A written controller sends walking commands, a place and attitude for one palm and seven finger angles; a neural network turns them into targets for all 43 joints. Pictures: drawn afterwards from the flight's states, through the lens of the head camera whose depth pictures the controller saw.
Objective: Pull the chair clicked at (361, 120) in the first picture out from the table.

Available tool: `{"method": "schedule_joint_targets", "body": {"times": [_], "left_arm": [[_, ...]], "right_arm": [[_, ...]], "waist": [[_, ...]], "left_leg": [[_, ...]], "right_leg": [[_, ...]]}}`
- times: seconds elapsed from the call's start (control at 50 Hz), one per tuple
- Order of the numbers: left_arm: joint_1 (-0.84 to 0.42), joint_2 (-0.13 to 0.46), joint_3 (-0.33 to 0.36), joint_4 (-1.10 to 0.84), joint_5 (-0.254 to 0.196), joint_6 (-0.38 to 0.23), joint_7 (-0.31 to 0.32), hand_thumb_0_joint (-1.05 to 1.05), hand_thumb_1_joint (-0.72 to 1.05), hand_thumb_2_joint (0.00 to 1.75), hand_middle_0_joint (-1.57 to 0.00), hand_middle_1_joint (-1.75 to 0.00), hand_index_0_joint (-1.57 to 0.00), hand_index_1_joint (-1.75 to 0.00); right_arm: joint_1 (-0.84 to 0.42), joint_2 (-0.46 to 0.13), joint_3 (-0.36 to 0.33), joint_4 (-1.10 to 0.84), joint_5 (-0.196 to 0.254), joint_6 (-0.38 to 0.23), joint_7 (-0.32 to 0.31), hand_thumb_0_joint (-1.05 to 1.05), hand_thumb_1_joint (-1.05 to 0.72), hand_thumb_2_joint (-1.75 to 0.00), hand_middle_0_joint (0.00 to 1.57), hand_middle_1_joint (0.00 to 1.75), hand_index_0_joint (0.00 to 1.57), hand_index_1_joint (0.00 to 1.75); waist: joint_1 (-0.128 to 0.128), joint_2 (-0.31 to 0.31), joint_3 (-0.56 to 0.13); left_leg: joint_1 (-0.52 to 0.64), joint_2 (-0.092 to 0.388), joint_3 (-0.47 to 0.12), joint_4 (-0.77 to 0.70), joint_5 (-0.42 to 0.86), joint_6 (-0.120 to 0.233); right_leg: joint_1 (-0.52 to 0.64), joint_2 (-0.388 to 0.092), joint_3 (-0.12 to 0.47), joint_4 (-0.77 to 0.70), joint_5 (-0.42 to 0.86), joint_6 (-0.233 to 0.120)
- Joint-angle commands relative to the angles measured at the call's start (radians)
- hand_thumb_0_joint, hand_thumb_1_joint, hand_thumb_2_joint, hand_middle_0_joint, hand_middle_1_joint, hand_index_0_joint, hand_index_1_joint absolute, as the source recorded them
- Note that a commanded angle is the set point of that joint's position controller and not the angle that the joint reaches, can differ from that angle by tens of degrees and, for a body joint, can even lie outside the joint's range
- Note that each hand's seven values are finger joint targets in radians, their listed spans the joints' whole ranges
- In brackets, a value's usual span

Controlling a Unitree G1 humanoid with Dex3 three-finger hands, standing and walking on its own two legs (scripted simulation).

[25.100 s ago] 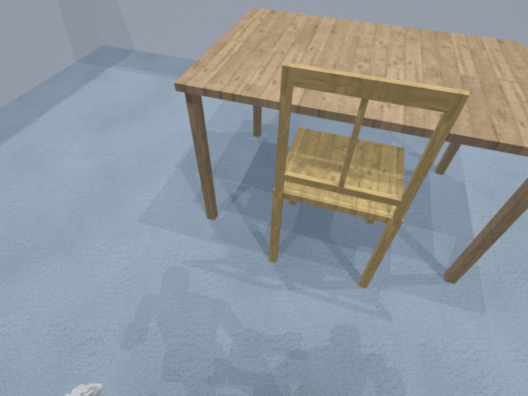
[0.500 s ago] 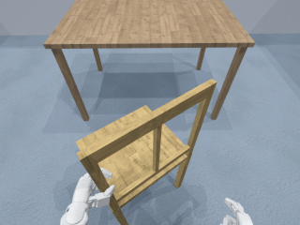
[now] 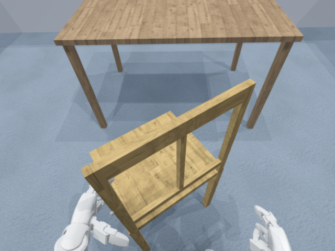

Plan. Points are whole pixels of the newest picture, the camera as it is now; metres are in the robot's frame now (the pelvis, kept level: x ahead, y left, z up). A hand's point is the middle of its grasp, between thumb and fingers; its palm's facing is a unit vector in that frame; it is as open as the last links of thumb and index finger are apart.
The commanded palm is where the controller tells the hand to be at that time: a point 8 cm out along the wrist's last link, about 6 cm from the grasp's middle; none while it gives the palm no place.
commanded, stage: open the thumb and straighten the fingers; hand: left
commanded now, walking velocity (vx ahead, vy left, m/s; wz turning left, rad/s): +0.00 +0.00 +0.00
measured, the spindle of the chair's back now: (180, 165) +0.35 -0.02 -0.04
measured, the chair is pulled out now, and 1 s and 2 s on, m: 0.59 0.59 0.59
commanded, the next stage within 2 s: draw the fingers out of the gap in 0.12 s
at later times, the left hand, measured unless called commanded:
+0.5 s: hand (108, 237) +0.17 +0.15 -0.03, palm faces +0.00 -0.98 -0.20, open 17.5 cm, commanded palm +0.14 +0.20 -0.01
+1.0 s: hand out of the picture +0.09 +0.15 -0.03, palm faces +0.00 -0.98 -0.17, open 17.5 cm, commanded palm +0.05 +0.20 -0.01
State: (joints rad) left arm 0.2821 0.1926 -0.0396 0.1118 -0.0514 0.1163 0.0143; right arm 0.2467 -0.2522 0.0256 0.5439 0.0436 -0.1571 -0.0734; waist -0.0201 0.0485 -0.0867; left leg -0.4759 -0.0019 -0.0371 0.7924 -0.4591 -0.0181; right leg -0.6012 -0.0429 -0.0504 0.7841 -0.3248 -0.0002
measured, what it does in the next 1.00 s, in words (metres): stands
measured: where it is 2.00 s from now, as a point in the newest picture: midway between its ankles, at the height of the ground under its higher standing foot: outside the picture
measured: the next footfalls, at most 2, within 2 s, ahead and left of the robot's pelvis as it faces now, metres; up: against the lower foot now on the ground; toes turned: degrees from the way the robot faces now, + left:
none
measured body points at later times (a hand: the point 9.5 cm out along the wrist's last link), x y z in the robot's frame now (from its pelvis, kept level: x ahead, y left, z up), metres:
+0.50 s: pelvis +0.00 +0.00 -0.01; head +0.03 -0.02 +0.44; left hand +0.16 +0.20 -0.02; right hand +0.17 -0.25 -0.08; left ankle -0.04 +0.13 -0.71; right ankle +0.04 -0.12 -0.71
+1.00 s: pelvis -0.01 +0.00 -0.02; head +0.00 -0.01 +0.43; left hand +0.09 +0.20 -0.02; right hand +0.18 -0.23 -0.08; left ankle -0.04 +0.13 -0.71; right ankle +0.04 -0.12 -0.71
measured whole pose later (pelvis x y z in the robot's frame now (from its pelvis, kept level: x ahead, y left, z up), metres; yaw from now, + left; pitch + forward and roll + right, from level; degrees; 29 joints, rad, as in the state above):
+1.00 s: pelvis -0.01 +0.00 -0.02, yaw +1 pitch +9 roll -1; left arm 0.81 0.20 -0.07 -0.28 -0.03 0.09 -0.02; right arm 0.25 -0.20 -0.01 0.48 0.06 -0.17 -0.11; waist -0.01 0.05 -0.16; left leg -0.61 0.00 -0.07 0.98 -0.53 -0.02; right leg -0.72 -0.05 -0.08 0.94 -0.39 -0.01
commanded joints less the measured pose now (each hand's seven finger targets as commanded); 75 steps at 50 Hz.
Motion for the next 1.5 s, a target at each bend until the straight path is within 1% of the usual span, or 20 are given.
{"method": "schedule_joint_targets", "body": {"times": [0.0,0.18,0.22,0.28,0.3,0.34,0.6,0.66,0.76,0.98,1.0,1.08,1.1,1.12,1.18,1.2,1.3,1.36,1.42,1.48], "left_arm": [[-0.053,0.087,0.033,-0.246,0.002,-0.048,0.002,0.0,-0.55,0.2,0.0,0.0,0.0,0.0],[-0.065,0.117,0.048,-0.287,0.009,-0.02,0.017,0.0,-0.55,0.2,0.0,0.0,0.0,0.0],[0.074,0.116,0.073,-0.28,0.002,-0.014,0.014,0.0,-0.55,0.2,0.0,0.0,0.0,0.0],[0.141,0.106,0.056,-0.312,0.012,-0.004,0.012,0.0,-0.55,0.2,0.0,0.0,0.0,0.0],[0.128,0.084,0.023,-0.351,0.014,-0.008,0.011,0.0,-0.55,0.2,0.0,0.0,0.0,0.0],[0.186,0.102,0.051,-0.371,0.011,-0.009,0.017,0.0,-0.55,0.2,0.0,0.0,0.0,0.0],[0.353,0.086,0.01,-0.498,0.022,-0.057,-0.002,0.0,-0.55,0.2,0.0,0.0,0.0,0.0],[0.401,0.108,0.047,-0.5,0.018,-0.058,-0.008,0.0,-0.55,0.2,0.0,0.0,0.0,0.0],[0.501,0.075,0.006,-0.542,0.017,-0.066,-0.028,0.0,-0.55,0.2,0.0,0.0,0.0,0.0],[0.655,0.096,0.027,-0.61,0.032,-0.091,-0.026,0.0,-0.55,0.2,0.0,0.0,0.0,0.0],[0.664,0.071,-0.005,-0.621,0.034,-0.095,-0.029,0.0,-0.55,0.2,0.0,0.0,0.0,0.0],[0.679,0.094,0.012,-0.637,0.036,-0.096,-0.028,0.0,-0.55,0.2,0.0,0.0,0.0,0.0],[0.633,-0.013,0.009,-0.722,-0.103,-0.202,-0.054,0.0,-0.55,0.2,0.0,0.0,0.0,0.0],[0.624,0.055,0.052,-0.686,-0.104,-0.251,-0.064,0.0,-0.55,0.2,0.0,0.0,0.0,0.0],[0.589,0.099,0.112,-0.735,-0.132,-0.36,-0.085,0.0,-0.55,0.2,0.0,0.0,0.0,0.0],[0.594,0.073,0.093,-0.728,-0.138,-0.394,-0.096,0.0,-0.55,0.2,0.0,0.0,0.0,0.0],[0.56,0.106,0.159,-0.647,-0.177,-0.558,-0.188,0.0,-0.55,0.2,0.0,0.0,0.0,0.0],[0.593,0.141,0.216,-0.639,-0.215,-0.531,-0.241,0.0,-0.55,0.2,0.0,0.0,0.0,0.0],[0.576,0.156,0.26,-0.671,-0.251,-0.45,-0.241,0.0,-0.55,0.2,0.0,0.0,0.0,0.0],[0.523,0.179,0.288,-0.738,-0.27,-0.425,-0.217,0.0,-0.55,0.2,0.0,0.0,0.0,0.0]], "right_arm": [[-0.051,-0.123,-0.051,-0.159,-0.005,-0.069,-0.017,0.0,-0.9,-0.9,0.2,0.3,0.2,0.3],[-0.044,-0.128,-0.049,-0.169,-0.008,-0.07,-0.028,0.0,-0.9,-0.9,0.2,0.3,0.2,0.3],[-0.05,-0.113,-0.053,-0.176,-0.005,-0.067,-0.027,0.0,-0.9,-0.9,0.2,0.3,0.2,0.3],[-0.07,-0.108,-0.055,-0.187,-0.001,-0.057,-0.025,0.0,-0.9,-0.9,0.2,0.3,0.2,0.3],[-0.064,-0.104,-0.05,-0.194,-0.001,-0.061,-0.024,0.0,-0.9,-0.9,0.2,0.3,0.2,0.3],[-0.062,-0.101,-0.058,-0.195,-0.002,-0.061,-0.028,0.0,-0.9,-0.9,0.2,0.3,0.2,0.3],[-0.07,-0.086,-0.067,-0.204,-0.002,-0.088,-0.044,0.0,-0.9,-0.9,0.2,0.3,0.2,0.3],[-0.08,-0.08,-0.072,-0.206,0.001,-0.081,-0.047,0.0,-0.9,-0.9,0.2,0.3,0.2,0.3],[-0.089,-0.07,-0.076,-0.222,0.006,-0.084,-0.046,0.0,-0.9,-0.9,0.2,0.3,0.2,0.3],[-0.098,-0.058,-0.093,-0.248,0.01,-0.08,-0.048,0.0,-0.9,-0.9,0.2,0.3,0.2,0.3],[-0.093,-0.054,-0.089,-0.254,0.011,-0.082,-0.047,0.0,-0.9,-0.9,0.2,0.3,0.2,0.3],[-0.099,-0.056,-0.094,-0.261,0.011,-0.078,-0.052,0.0,-0.9,-0.9,0.2,0.3,0.2,0.3],[-0.091,-0.045,-0.087,-0.253,0.013,-0.108,-0.052,0.0,-0.9,-0.9,0.2,0.3,0.2,0.3],[-0.088,-0.054,-0.092,-0.223,0.016,-0.122,-0.051,0.0,-0.9,-0.9,0.2,0.3,0.2,0.3],[-0.074,-0.056,-0.094,-0.2,0.02,-0.152,-0.042,0.0,-0.9,-0.9,0.2,0.3,0.2,0.3],[-0.074,-0.047,-0.092,-0.194,0.021,-0.158,-0.036,0.0,-0.9,-0.9,0.2,0.3,0.2,0.3],[-0.117,-0.043,-0.101,-0.169,0.032,-0.161,-0.004,0.0,-0.9,-0.9,0.2,0.3,0.2,0.3],[-0.146,-0.047,-0.098,-0.202,0.049,-0.148,0.001,0.0,-0.9,-0.9,0.2,0.3,0.2,0.3],[-0.158,-0.047,-0.088,-0.217,0.061,-0.136,-0.019,0.0,-0.9,-0.9,0.2,0.3,0.2,0.3],[-0.146,-0.048,-0.077,-0.209,0.058,-0.153,-0.031,0.0,-0.9,-0.9,0.2,0.3,0.2,0.3]], "waist": [[-0.013,-0.051,-0.18],[-0.014,-0.058,-0.179],[0.009,-0.059,-0.197],[0.01,-0.038,-0.157],[-0.005,-0.033,-0.155],[0.001,-0.066,-0.166],[-0.013,-0.055,-0.142],[-0.001,-0.055,-0.13],[-0.001,-0.043,-0.123],[0.019,-0.034,-0.122],[0.011,-0.036,-0.113],[0.011,-0.059,-0.097],[0.009,-0.103,-0.08],[0.013,-0.09,-0.093],[0.024,0.009,-0.121],[0.021,0.014,-0.12],[0.027,-0.039,-0.112],[0.042,-0.028,-0.159],[0.042,-0.046,-0.14],[0.039,-0.023,-0.14]], "left_leg": [[-0.054,-0.005,0.023,-0.105,0.291,0.022],[-0.082,-0.011,0.016,-0.081,0.257,0.026],[-0.09,-0.013,0.026,-0.082,0.26,0.024],[-0.109,-0.013,0.023,-0.087,0.246,0.023],[-0.099,-0.013,0.025,-0.084,0.247,0.025],[-0.106,-0.013,0.024,-0.076,0.238,0.026],[-0.141,-0.022,0.01,-0.027,0.189,0.032],[-0.166,-0.023,0.008,-0.022,0.156,0.031],[-0.173,-0.023,0.006,-0.013,0.156,0.032],[-0.233,-0.027,0.0,0.017,0.108,0.033],[-0.232,-0.029,0.003,0.02,0.103,0.035],[-0.269,-0.029,-0.003,0.034,0.064,0.037],[-0.278,-0.037,-0.002,0.065,0.07,0.031],[-0.283,-0.034,0.002,0.083,0.053,0.03],[-0.283,-0.031,-0.001,0.094,0.067,0.022],[-0.283,-0.032,0.003,0.098,0.064,0.02],[-0.364,-0.022,0.0,0.149,0.032,0.015],[-0.339,-0.022,0.003,0.124,0.002,0.019],[-0.299,-0.018,-0.003,0.092,0.001,0.023],[-0.258,-0.014,-0.012,0.066,0.046,0.024]], "right_leg": [[0.237,0.002,-0.01,-0.076,0.225,-0.011],[0.214,0.001,-0.009,-0.064,0.189,-0.007],[0.249,-0.001,-0.003,-0.063,0.203,-0.008],[0.229,0.0,-0.007,-0.065,0.18,-0.014],[0.219,-0.001,-0.009,-0.066,0.177,-0.011],[0.22,0.002,-0.009,-0.063,0.168,-0.009],[0.142,0.006,-0.014,-0.039,0.092,-0.012],[0.132,0.007,-0.011,-0.038,0.05,-0.014],[0.106,0.012,-0.022,-0.022,0.042,-0.018],[0.062,0.021,-0.022,0.01,-0.029,-0.029],[0.05,0.021,-0.025,0.012,-0.035,-0.026],[0.03,0.023,-0.017,0.014,-0.083,-0.028],[-0.004,0.032,-0.043,0.017,-0.08,-0.022],[-0.012,0.034,-0.022,0.02,-0.1,-0.023],[-0.019,0.035,-0.021,0.051,-0.101,-0.032],[-0.027,0.033,-0.021,0.058,-0.106,-0.03],[-0.037,0.024,0.019,0.08,-0.154,-0.03],[0.026,0.013,0.044,0.046,-0.205,-0.025],[0.064,0.014,0.045,0.004,-0.223,-0.02],[0.099,0.021,0.032,-0.013,-0.163,-0.02]]}}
